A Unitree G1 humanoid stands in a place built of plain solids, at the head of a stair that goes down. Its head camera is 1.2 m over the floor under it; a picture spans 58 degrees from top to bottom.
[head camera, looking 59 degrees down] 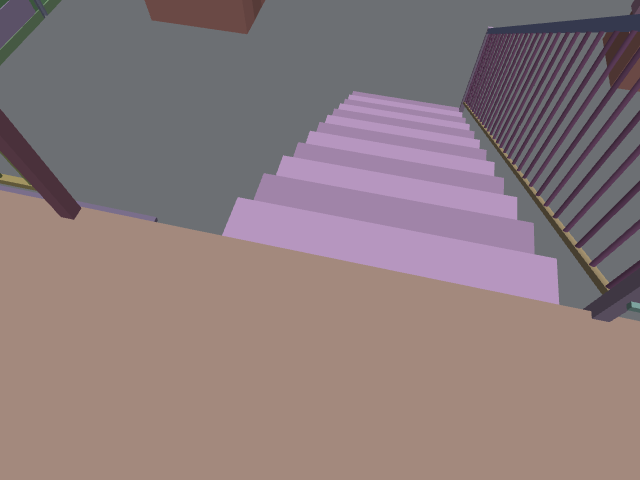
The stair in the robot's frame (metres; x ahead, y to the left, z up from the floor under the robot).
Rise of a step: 0.18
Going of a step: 0.28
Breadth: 1.22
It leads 13 degrees to the right of straight ahead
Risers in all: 13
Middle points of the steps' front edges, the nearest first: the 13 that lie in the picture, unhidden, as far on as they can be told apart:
0.62 -0.20 0.00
0.89 -0.27 -0.18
1.17 -0.33 -0.37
1.44 -0.40 -0.55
1.72 -0.46 -0.74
1.99 -0.53 -0.92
2.27 -0.59 -1.10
2.55 -0.65 -1.29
2.82 -0.72 -1.47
3.10 -0.78 -1.66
3.37 -0.85 -1.84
3.65 -0.91 -2.02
3.92 -0.98 -2.21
